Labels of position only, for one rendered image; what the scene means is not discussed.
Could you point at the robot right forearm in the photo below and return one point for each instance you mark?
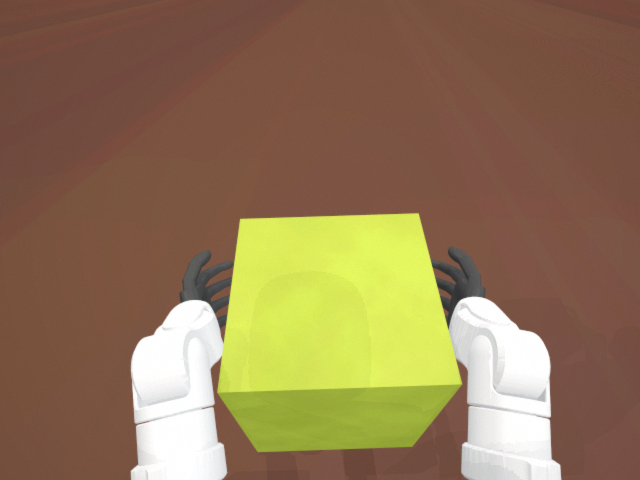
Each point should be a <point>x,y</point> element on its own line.
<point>508,381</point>

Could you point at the left robot hand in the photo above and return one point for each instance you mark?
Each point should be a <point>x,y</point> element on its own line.
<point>194,283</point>

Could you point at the right robot hand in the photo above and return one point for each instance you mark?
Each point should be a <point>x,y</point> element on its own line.
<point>468,280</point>

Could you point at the robot left forearm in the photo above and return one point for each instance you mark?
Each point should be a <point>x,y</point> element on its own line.
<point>171,381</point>

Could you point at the carton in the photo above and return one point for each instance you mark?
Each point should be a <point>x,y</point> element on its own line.
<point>336,336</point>

